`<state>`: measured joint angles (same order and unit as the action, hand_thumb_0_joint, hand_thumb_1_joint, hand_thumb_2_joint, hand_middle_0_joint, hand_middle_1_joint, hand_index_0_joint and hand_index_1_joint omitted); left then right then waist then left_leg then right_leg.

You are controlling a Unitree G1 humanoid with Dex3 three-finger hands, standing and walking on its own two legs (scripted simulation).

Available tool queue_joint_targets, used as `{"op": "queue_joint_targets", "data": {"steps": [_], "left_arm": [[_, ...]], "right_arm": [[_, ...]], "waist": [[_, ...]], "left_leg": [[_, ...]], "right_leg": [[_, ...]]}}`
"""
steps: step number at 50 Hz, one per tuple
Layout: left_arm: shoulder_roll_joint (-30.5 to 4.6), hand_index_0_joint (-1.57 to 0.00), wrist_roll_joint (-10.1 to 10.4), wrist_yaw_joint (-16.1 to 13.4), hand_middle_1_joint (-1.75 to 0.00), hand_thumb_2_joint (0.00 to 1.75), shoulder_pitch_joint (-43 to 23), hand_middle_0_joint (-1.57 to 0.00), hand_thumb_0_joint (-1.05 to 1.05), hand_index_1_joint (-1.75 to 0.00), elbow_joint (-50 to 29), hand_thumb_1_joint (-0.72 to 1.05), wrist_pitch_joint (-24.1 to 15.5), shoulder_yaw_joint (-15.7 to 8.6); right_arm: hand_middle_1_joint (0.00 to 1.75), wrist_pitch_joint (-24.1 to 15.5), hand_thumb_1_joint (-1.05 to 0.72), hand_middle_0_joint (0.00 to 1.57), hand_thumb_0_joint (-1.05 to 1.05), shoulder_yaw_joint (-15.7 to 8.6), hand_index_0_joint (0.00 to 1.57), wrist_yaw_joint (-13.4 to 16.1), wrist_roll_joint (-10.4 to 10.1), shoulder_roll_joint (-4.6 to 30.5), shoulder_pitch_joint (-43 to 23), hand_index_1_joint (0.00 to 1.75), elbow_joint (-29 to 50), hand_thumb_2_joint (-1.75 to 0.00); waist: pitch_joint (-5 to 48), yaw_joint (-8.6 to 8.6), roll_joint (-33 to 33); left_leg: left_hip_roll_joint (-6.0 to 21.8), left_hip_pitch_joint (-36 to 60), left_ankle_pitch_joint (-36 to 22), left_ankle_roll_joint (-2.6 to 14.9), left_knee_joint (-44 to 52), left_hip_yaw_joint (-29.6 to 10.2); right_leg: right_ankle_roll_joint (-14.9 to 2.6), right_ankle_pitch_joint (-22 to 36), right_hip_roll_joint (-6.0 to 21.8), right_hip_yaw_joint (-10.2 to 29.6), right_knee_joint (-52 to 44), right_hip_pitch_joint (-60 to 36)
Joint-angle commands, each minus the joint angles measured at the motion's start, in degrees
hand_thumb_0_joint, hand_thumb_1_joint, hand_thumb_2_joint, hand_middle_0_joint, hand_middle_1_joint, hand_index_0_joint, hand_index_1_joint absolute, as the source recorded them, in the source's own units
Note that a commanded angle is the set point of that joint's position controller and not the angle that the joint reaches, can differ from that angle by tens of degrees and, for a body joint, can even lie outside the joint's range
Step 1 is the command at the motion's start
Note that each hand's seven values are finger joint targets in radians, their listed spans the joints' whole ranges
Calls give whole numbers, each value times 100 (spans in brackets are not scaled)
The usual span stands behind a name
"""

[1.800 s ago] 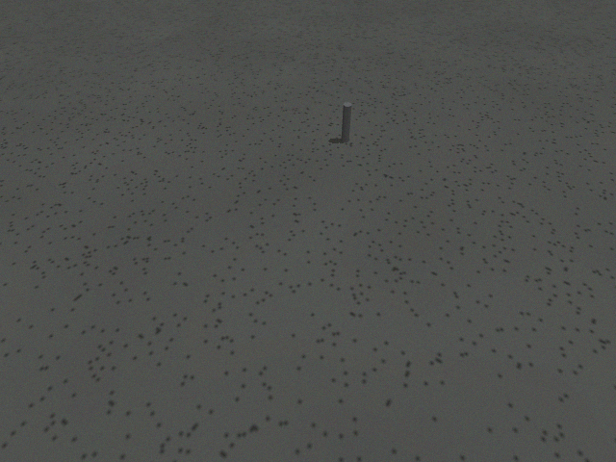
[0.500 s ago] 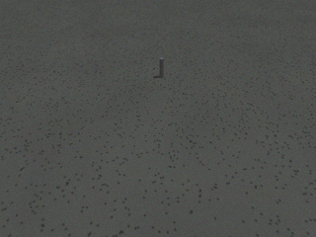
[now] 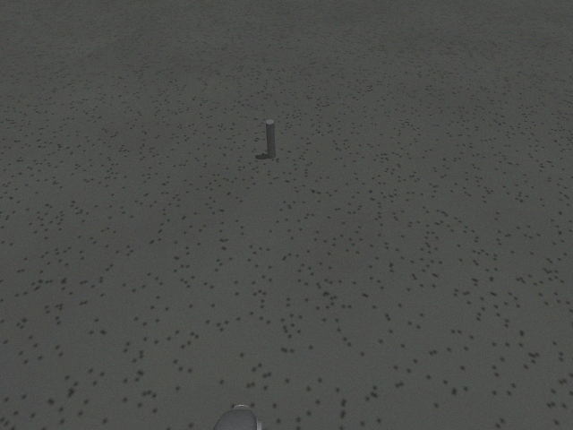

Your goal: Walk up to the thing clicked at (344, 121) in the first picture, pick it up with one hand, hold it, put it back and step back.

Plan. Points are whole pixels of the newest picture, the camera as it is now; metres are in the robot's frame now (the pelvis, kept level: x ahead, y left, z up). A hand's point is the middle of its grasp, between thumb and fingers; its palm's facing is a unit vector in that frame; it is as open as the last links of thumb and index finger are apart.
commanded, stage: walk up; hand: left
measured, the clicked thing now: (270, 139) +1.59 +0.23 -0.66
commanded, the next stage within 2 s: none
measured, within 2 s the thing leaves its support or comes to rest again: neither
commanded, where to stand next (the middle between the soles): +1.19 +0.01 m, yaw -3 degrees
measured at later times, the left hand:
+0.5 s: hand (180, 274) +0.41 +0.27 -0.12, palm faces -0.11 -0.90 -0.42, open 7.4 cm
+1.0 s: hand (185, 236) +0.54 +0.30 -0.17, palm faces -0.05 -0.93 -0.36, open 7.4 cm
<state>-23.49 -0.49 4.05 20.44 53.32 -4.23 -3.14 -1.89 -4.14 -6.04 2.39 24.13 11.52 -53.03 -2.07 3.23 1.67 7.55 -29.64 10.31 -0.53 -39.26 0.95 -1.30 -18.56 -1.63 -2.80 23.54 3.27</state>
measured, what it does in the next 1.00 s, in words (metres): walks ahead: left foot, then right foot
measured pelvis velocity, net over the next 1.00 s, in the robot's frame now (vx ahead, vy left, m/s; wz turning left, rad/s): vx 0.51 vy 0.02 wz -0.04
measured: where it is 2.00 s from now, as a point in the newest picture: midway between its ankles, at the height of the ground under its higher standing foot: (310, 254)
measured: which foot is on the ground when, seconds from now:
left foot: up 0.00-0.06, down 0.08-0.48, up 0.50-0.90, down 0.92-1.00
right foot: down 0.00-0.10, up 0.12-0.46, down 0.48-0.94, up 0.96-1.00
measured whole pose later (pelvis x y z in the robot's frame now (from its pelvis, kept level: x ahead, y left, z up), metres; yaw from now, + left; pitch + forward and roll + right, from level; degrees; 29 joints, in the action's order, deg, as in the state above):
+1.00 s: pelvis +0.51 +0.02 -0.02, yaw -2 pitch -2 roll -1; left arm -25.5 0.2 1.7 19.2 53.8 -2.7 -2.4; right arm -4.5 -4.2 -4.3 0.9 23.6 11.8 -49.0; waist -4.9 1.4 -1.7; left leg 2.8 -22.4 12.8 2.0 -37.6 4.9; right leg -1.9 -26.2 3.0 0.1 59.6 14.9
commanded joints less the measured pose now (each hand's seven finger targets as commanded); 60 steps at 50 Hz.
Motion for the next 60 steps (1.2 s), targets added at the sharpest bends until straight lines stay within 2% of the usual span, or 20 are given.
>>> {"op": "queue_joint_targets", "data": {"steps": [1, 3, 4, 5, 6, 8, 11, 14, 19, 23, 24, 25, 26, 31, 40, 45, 47, 48, 52, 60], "left_arm": [[-1756, -20, 2, -116, -30, 90, -625, -20, 0, -30, -646, 90, -207, -468], [-1475, -20, -1, -135, -30, 90, -407, -20, 0, -30, -655, 90, -174, -355], [-1123, -20, 45, -172, -30, 90, -173, -20, 0, -30, -717, 90, -163, -223], [-942, -20, 161, -213, -30, 90, -74, -20, 0, -30, -769, 90, -165, -196], [-1420, -20, 88, -289, -30, 90, -233, -20, 0, -30, -704, 90, -171, -239], [-1485, -20, 136, -232, -30, 90, -301, -20, 0, -30, -556, 90, -185, -237], [-1286, -20, 96, -60, -30, 90, -165, -20, 0, -30, -425, 90, -110, -234], [-1189, -20, 27, 74, -30, 90, -712, -20, 0, -30, -598, 90, -72, -243], [-1156, -20, 3, 157, -30, 90, -1029, -20, 0, -30, -527, 90, -71, -341], [-1418, -20, -5, 36, -30, 90, -52, -20, 0, -30, -232, 90, -146, -498], [-1895, -20, -47, -68, -30, 90, 585, -20, 0, -30, -160, 90, -217, -661], [-2373, -20, 50, -119, -30, 90, 718, -20, 0, -30, -253, 90, -243, -694], [-2288, -20, 126, -142, -30, 90, 365, -20, 0, -30, -357, 90, -218, -627], [-1592, -20, 100, -198, -30, 90, -601, -20, 0, -30, -621, 90, -258, -420], [-1683, -20, 24, -183, -30, 90, -364, -20, 0, -30, -733, 90, -293, -459], [-1452, -20, -4, -223, -30, 90, -327, -20, 0, -30, -721, 90, -206, -308], [-1054, -20, 154, -275, -30, 90, 74, -20, 0, -30, -787, 90, -151, -200], [-1477, -20, 65, -353, -30, 90, -284, -20, 0, -30, -663, 90, -132, -226], [-1346, -20, 135, -220, -30, 90, 135, -20, 0, -30, -307, 90, -61, -203], [-1076, -20, -9, 11, -30, 90, -786, -20, 0, -30, -583, 90, 30, -237]], "right_arm": [[30, -319, -90, 20, 0, -388, 20, 87, -76, 1050, -395, 30, 623, -90], [30, -374, -90, 20, 0, -522, 20, 184, -51, 1298, 728, 30, 296, -90], [30, -401, -90, 20, 0, -681, 20, 272, 69, 1692, 1656, 30, 152, -90], [30, -435, -90, 20, 0, -744, 20, 322, 23, 2048, 1712, 30, 331, -90], [30, -423, -90, 20, 0, -782, 20, 313, -192, 2125, 1294, 30, 444, -90], [30, -404, -90, 20, 0, -543, 20, 352, -228, 1667, 650, 30, 669, -90], [30, -452, -90, 20, 0, -409, 20, 351, -236, 1481, 336, 30, 760, -90], [30, -488, -90, 20, 0, -410, 20, 322, -175, 1582, 438, 30, 825, -90], [30, -471, -90, 20, 0, -383, 20, 272, -236, 1582, 265, 30, 868, -90], [30, -399, -90, 20, 0, -231, 20, 319, -188, 1283, 425, 30, 822, -90], [30, -414, -90, 20, 0, -85, 20, 319, -212, 864, 766, 30, 877, -90], [30, -404, -90, 20, 0, -99, 20, 334, -263, 1000, 794, 30, 931, -90], [30, -332, -90, 20, 0, -202, 20, 408, -206, 1439, 378, 30, 806, -90], [30, -201, -90, 20, 0, -206, 20, 277, -238, 1234, 880, 30, 357, -90], [30, -241, -90, 20, 0, -254, 20, 55, -140, 968, -283, 30, 746, -90], [30, -317, -90, 20, 0, -467, 20, 157, -99, 1354, 1075, 30, 318, -90], [30, -382, -90, 20, 0, -666, 20, 287, -128, 2140, 1681, 30, 450, -90], [30, -355, -90, 20, 0, -688, 20, 308, -305, 2072, 1410, 30, 502, -90], [30, -409, -90, 20, 0, -330, 20, 389, -301, 1386, 513, 30, 713, -90], [30, -457, -90, 20, 0, -348, 20, 368, -259, 1488, 742, 30, 818, -90]], "waist": [[-120, -263, -482], [485, -762, 372], [995, -1160, 1369], [924, -1086, 1706], [936, -926, 966], [234, -581, 393], [-32, -381, 748], [-250, -515, 773], [-123, -367, 539], [476, 260, -526], [879, 513, -1813], [893, 454, -2096], [499, 401, -1116], [-63, -287, -1116], [-193, -42, -781], [477, -838, 289], [953, -969, 1726], [775, -916, 774], [-37, -303, 634], [-305, -511, 590]], "left_leg": [[-139, 1288, -196, 80, 658, 295], [-621, 3016, 292, 311, 1029, 553], [239, 4114, 1445, 729, 1418, -773], [1693, 4563, 2155, 1308, 2527, -3719], [1975, 4023, 2308, 1746, 2665, -4031], [1346, 2986, 1752, 1381, 2461, -2163], [1018, 2082, 773, 1291, 2600, -873], [1040, 1880, 675, 1473, 2748, -572], [762, 1363, 1192, 1120, 2501, -92], [247, 902, -161, 743, -5, 508], [-291, 1, 328, 495, -1925, 702], [-860, -1072, 1842, 277, -2908, 331], [-434, -1177, 1855, 266, -3332, -264], [-114, -232, 537, 163, -2186, -369], [-102, 498, -474, 101, 335, 116], [-550, 3004, 339, 503, 891, 282], [1648, 4379, 1501, 1451, 2400, -3895], [1783, 3754, 1391, 1701, 2396, -3837], [846, 2008, -195, 1114, 2388, -1065], [726, 2083, 209, 1325, 2701, -583]], "right_leg": [[-935, 318, 1465, 962, -589, 1052], [-647, 1887, 851, 277, 1533, 1440], [-365, 1457, 454, 47, 3480, 2481], [-143, -918, -480, 250, 4432, 3964], [-242, -1030, 28, 985, 4942, 3884], [-137, -328, 488, 1031, 4537, 3639], [49, -77, 794, 631, 3423, 3025], [159, 131, 896, 329, 2290, 2861], [39, 1370, 670, -53, 1239, 1689], [-199, 566, 321, -180, 758, -348], [-461, -686, 1273, 1390, 167, -1237], [-1098, -943, 2671, 4238, -1010, -1540], [-1414, -1173, 2803, 4364, -1055, -866], [-995, 158, 1629, 1397, -1099, 758], [-965, 349, 1648, 530, -904, 931], [-597, 1824, 1173, -35, 1735, 1571], [-151, -1005, -159, -12, 4531, 3820], [-223, -978, 330, 659, 4926, 3791], [-83, 54, 856, 680, 3890, 2873], [103, 920, 922, 153, 1921, 2884]]}}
